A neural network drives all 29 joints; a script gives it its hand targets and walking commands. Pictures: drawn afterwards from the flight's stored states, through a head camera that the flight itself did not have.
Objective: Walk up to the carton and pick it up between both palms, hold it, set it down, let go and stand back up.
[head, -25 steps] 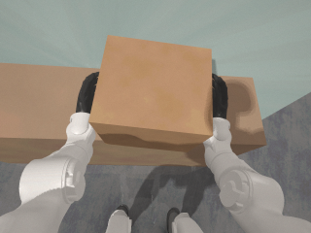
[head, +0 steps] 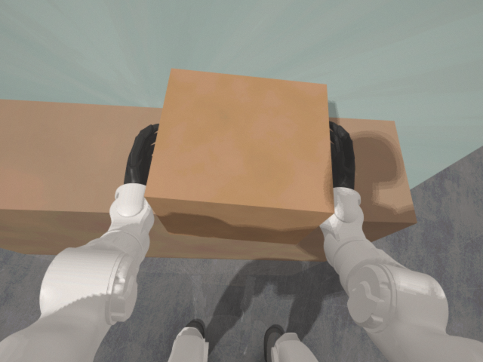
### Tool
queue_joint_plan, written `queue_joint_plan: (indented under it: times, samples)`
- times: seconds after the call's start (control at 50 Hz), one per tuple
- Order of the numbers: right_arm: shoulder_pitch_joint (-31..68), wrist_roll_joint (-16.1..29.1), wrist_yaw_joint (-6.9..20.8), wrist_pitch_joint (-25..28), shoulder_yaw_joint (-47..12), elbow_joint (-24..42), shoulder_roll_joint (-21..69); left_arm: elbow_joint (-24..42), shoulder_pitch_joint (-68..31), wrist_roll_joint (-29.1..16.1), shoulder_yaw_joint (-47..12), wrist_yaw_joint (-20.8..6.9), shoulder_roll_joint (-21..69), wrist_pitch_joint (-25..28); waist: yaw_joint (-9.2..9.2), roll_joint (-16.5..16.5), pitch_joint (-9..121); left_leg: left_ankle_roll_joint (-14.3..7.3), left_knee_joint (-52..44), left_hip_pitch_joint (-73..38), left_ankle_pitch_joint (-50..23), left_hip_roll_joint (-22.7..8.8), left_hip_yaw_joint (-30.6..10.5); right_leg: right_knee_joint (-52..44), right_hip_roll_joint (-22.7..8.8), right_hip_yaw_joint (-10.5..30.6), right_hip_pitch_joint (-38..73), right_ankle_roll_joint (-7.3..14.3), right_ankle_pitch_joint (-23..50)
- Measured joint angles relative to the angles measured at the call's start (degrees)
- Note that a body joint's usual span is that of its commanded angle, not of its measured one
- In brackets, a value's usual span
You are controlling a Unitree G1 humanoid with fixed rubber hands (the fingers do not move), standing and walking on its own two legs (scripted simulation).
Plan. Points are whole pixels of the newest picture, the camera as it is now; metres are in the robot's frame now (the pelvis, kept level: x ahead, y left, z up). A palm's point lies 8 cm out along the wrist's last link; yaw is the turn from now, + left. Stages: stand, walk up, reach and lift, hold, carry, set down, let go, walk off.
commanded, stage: reach and lift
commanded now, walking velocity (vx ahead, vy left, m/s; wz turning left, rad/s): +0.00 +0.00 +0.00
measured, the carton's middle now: (240, 166) +0.45 +0.01 -0.04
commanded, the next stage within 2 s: none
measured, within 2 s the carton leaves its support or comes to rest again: leaves its support in 0.22 s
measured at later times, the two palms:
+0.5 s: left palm (145, 174) +0.41 +0.16 +0.00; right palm (362, 168) +0.42 -0.17 +0.03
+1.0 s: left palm (123, 144) +0.39 +0.15 +0.13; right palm (426, 131) +0.40 -0.18 +0.16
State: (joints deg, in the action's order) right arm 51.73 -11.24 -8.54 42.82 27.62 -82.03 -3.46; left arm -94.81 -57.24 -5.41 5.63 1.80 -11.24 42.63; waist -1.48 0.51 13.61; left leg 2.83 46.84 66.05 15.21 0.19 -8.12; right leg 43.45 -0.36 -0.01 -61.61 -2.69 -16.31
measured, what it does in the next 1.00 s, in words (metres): stands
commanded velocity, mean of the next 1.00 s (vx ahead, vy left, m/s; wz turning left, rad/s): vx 0.00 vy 0.00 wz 0.00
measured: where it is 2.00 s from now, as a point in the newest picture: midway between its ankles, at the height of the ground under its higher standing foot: outside the picture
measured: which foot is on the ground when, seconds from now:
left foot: down 0.00-1.00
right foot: down 0.00-1.00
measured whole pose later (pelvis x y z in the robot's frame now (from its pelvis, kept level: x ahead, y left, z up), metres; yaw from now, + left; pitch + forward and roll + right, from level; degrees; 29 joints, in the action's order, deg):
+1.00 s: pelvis -0.02 -0.01 +0.03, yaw +2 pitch +17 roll -2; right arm 50.4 5.1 -10.1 1.1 2.4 -66.3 -8.9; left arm -82.3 -52.3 -14.9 -7.1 5.7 -9.6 10.3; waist -2.0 3.3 20.1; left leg 2.8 35.8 42.2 10.9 -0.1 -8.1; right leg 34.4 -0.6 0.0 -38.7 -2.3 -12.9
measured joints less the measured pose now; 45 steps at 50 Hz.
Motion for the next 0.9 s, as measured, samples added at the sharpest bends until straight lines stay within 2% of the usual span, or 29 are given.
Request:
queue_joint_plan:
  times: [0.16,0.34,0.42,0.52,0.62,0.74,0.84,0.9]
  samples:
    - [-0.5,0.5,-1.2,-4.1,-4.6,0.0,-1.0,0.0,1.4,-3.8,-4.3,1.0,0.7,-2.5,-0.01,0.9,2.3,0.0,0.0,0.0,0.0,0.0,0.0,0.0,0.0,0.0,0.0,0.0,0.0]
    - [-0.9,4.9,-1.6,-11.6,-12.3,0.2,-2.2,0.0,3.0,-8.9,-11.1,2.6,1.7,-8.0,-0.11,2.3,6.0,0.0,0.0,0.0,-0.1,0.0,0.0,0.0,0.0,0.0,0.0,0.0,0.1]
    - [-1.4,7.7,-1.7,-16.5,-17.1,2.7,-2.6,0.8,4.0,-11.4,-14.8,3.4,2.0,-10.7,-0.54,2.9,7.8,0.0,0.0,0.0,-0.3,0.0,0.0,0.0,0.0,0.0,0.0,0.0,0.3]
    - [-2.0,11.2,-1.8,-22.5,-22.2,8.2,-3.8,5.1,4.9,-13.6,-17.9,4.8,1.9,-14.8,-0.93,3.3,8.3,0.0,0.0,-1.3,-0.6,0.0,0.0,0.0,0.0,0.0,1.3,0.0,0.5]
    - [-2.0,14.3,-1.8,-27.4,-24.8,12.3,-4.8,8.9,5.0,-14.4,-19.4,5.5,1.4,-19.0,-1.26,3.3,8.3,0.0,-0.2,-4.2,-0.7,0.0,0.0,-0.1,0.0,0.0,4.1,0.0,0.6]
    - [-2.0,16.3,-1.6,-32.6,-25.3,14.6,-5.2,11.0,5.0,-14.4,-19.5,5.6,1.2,-23.8,-1.17,3.3,8.3,0.0,-2.4,-9.9,-1.3,-0.1,0.0,-2.1,0.0,0.0,9.7,0.0,1.2]
    - [-1.9,16.4,-1.5,-36.9,-25.3,15.7,-5.4,12.0,5.0,-12.9,-18.9,5.5,1.2,-27.6,-0.97,3.3,8.3,0.0,-5.4,-15.2,-2.3,-0.3,0.0,-4.8,0.0,0.0,14.8,0.0,2.1]
    - [-1.5,16.4,-1.5,-39.0,-25.3,15.7,-5.4,12.4,5.0,-11.2,-16.5,4.9,1.3,-29.7,-0.81,3.3,7.9,0.0,-7.5,-18.4,-3.1,-0.3,0.0,-6.4,-0.1,0.0,17.9,0.1,2.6]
